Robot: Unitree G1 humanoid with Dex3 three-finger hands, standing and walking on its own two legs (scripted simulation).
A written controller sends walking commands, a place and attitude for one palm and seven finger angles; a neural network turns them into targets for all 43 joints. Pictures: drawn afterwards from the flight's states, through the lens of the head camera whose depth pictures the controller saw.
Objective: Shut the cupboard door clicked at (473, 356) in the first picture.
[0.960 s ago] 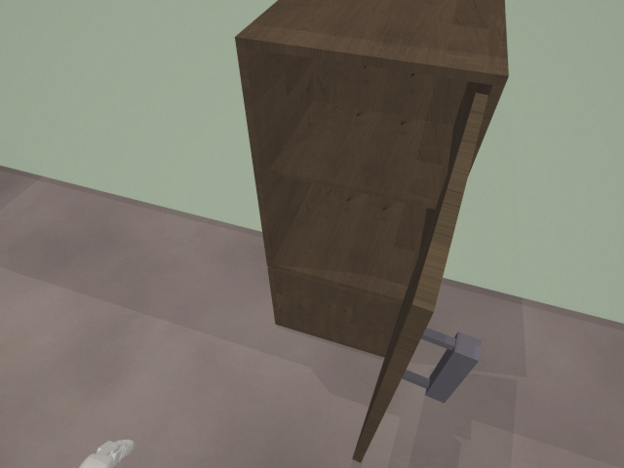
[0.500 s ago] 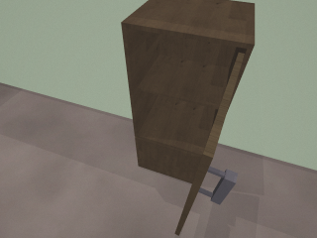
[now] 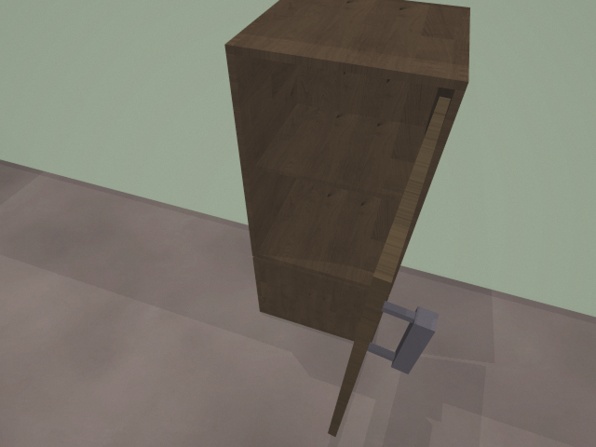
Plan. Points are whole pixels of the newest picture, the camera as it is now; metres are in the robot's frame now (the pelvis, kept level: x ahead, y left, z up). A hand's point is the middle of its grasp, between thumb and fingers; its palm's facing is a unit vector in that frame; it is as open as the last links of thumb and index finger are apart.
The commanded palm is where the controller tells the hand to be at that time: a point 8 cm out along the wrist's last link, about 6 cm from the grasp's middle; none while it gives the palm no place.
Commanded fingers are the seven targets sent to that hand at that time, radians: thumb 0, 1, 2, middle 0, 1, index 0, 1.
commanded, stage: look at it before walking up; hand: left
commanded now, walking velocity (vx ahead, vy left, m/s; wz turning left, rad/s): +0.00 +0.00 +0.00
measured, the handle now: (396, 336) +0.27 -0.11 +0.02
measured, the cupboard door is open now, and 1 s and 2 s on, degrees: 84 84 84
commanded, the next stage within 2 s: walk to a spot facing it in 0.58 s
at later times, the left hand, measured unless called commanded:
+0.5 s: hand out of the picture +0.06 +0.23 -0.16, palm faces -0.01 -0.95 -0.31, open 7.4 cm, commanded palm none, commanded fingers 0.00 0.90 0.90 -0.20 -0.30 -0.20 -0.30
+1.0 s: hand out of the picture +0.06 +0.20 -0.18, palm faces -0.10 -0.96 -0.27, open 7.4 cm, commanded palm none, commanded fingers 0.00 0.90 0.90 -0.20 -0.30 -0.20 -0.30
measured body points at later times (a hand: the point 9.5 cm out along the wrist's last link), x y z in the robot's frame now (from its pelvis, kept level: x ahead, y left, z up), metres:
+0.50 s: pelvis +0.00 +0.00 +0.00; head +0.00 -0.01 +0.45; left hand +0.06 +0.28 -0.14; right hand +0.06 -0.28 -0.14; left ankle +0.00 +0.13 -0.75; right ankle +0.00 -0.12 -0.75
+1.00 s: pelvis -0.01 -0.01 -0.01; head +0.01 -0.02 +0.44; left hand +0.06 +0.25 -0.16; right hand +0.04 -0.27 -0.16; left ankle +0.00 +0.12 -0.75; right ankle +0.00 -0.12 -0.74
